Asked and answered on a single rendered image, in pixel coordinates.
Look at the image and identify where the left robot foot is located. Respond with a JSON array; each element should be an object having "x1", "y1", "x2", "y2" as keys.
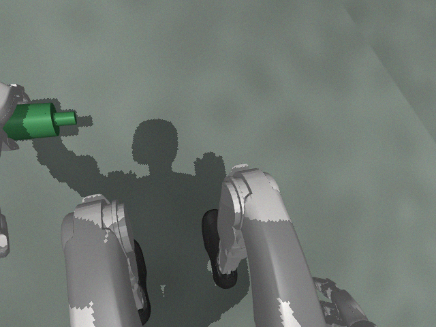
[{"x1": 134, "y1": 239, "x2": 151, "y2": 325}]

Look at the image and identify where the right robot foot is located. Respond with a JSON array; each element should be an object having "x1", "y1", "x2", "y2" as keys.
[{"x1": 202, "y1": 209, "x2": 237, "y2": 289}]

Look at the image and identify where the right robot hand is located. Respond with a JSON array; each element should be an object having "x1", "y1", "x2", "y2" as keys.
[{"x1": 312, "y1": 277, "x2": 368, "y2": 327}]

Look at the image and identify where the bottle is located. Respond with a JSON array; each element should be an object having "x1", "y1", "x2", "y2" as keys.
[{"x1": 3, "y1": 103, "x2": 77, "y2": 140}]

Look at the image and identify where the left robot hand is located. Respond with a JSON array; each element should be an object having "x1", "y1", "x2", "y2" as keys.
[{"x1": 0, "y1": 82, "x2": 31, "y2": 151}]

